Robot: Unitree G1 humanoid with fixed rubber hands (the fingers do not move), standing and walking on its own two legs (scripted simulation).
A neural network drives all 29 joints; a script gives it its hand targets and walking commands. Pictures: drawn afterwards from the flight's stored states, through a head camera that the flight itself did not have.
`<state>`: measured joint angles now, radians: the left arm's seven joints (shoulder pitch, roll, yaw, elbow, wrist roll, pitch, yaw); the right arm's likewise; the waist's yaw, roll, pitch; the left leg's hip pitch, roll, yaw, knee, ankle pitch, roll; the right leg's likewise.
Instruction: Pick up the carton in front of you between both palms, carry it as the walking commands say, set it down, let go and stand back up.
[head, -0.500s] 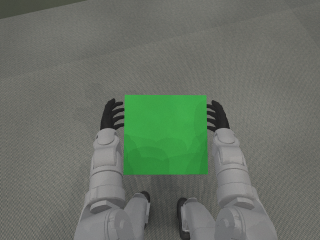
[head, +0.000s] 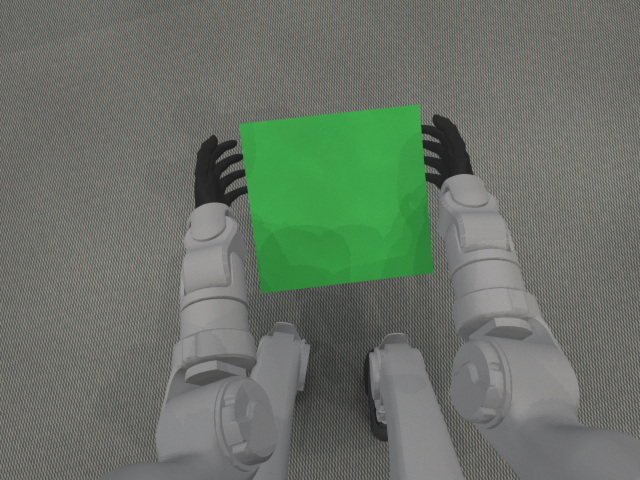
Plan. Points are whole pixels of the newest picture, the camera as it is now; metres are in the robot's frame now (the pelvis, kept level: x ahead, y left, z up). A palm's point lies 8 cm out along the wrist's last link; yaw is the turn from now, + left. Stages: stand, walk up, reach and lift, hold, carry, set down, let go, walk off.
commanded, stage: set down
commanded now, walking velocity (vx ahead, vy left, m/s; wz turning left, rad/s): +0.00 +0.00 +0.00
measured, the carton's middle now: (331, 200) +0.45 +0.03 -0.18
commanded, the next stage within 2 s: none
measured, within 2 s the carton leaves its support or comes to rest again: rests again in 1.66 s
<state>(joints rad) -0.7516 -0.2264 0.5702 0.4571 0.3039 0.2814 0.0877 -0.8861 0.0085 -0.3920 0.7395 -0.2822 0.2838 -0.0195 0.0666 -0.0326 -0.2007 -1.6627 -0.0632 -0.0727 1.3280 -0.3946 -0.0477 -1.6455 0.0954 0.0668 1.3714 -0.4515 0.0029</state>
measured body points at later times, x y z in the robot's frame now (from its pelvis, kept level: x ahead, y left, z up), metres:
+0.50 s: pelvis -0.03 -0.01 -0.13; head +0.28 -0.02 +0.20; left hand +0.43 +0.18 -0.24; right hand +0.51 -0.11 -0.25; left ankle +0.09 +0.13 -0.57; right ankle +0.07 -0.11 -0.57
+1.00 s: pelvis -0.03 -0.02 -0.20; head +0.33 -0.04 +0.07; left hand +0.45 +0.19 -0.36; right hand +0.55 -0.09 -0.37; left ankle +0.09 +0.13 -0.57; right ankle +0.07 -0.11 -0.57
